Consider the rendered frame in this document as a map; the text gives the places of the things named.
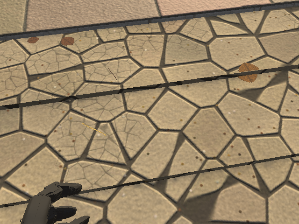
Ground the left robot hand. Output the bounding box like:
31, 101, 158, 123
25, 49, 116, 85
20, 181, 90, 224

